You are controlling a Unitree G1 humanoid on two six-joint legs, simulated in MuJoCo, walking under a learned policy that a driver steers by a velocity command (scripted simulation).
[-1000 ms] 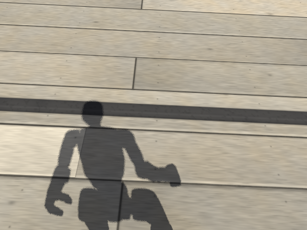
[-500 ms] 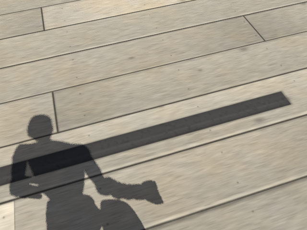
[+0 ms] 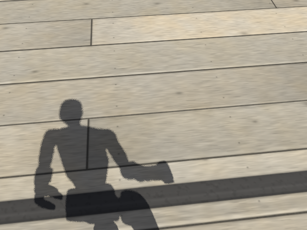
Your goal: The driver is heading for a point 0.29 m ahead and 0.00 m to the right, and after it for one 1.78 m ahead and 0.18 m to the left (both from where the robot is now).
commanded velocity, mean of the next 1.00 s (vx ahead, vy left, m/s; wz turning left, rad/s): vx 0.21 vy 0.00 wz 0.24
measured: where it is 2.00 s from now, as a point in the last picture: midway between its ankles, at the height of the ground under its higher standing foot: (147, 208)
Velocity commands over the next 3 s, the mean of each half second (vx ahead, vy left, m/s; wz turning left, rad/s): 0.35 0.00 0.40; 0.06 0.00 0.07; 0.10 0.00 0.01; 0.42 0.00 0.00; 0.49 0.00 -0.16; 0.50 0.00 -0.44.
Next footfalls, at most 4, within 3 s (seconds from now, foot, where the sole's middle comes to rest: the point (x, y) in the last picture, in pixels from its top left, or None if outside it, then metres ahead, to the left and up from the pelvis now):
0.36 right None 0.41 -0.10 -0.76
0.68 left None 0.30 0.13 -0.76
1.96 left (112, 171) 0.70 0.22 -0.76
2.52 right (150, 112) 1.05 0.05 -0.76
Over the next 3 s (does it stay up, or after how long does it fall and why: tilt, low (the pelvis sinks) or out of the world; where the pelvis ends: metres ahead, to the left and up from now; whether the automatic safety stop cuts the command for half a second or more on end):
stays up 1.17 0.16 0.00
